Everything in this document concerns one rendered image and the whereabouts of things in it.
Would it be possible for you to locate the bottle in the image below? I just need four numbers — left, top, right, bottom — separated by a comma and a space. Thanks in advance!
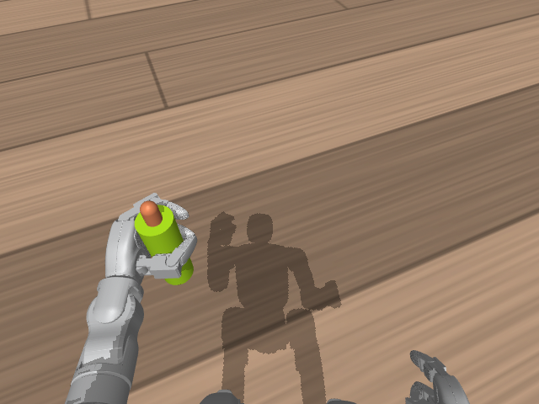
135, 200, 194, 285

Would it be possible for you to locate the right robot hand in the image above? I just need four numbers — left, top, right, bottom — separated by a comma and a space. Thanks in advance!
405, 350, 470, 404

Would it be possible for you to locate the left robot arm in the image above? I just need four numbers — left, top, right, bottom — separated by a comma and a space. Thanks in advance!
65, 275, 144, 404

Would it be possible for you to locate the left robot hand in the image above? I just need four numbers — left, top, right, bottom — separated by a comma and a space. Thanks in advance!
105, 193, 197, 284

